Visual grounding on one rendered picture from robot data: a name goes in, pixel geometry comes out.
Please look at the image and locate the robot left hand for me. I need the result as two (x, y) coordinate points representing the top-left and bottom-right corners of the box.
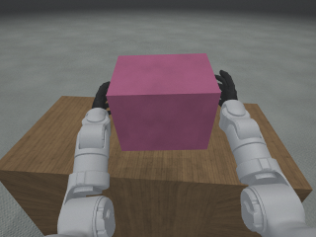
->
(92, 81), (112, 115)

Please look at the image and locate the carton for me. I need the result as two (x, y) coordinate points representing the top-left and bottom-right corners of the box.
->
(106, 53), (221, 151)

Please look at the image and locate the pedestal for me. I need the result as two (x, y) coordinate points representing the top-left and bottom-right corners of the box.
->
(0, 96), (313, 237)

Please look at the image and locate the robot right hand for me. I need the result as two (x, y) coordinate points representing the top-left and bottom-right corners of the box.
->
(214, 70), (238, 107)

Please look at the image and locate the robot right forearm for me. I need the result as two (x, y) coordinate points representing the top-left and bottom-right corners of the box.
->
(218, 100), (305, 220)

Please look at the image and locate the robot left forearm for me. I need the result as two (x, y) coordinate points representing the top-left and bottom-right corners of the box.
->
(57, 108), (112, 234)

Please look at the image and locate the robot left upper arm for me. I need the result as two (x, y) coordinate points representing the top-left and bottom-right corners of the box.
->
(43, 196), (116, 237)

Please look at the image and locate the robot right upper arm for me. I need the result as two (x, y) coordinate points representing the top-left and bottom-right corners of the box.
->
(240, 183), (316, 237)

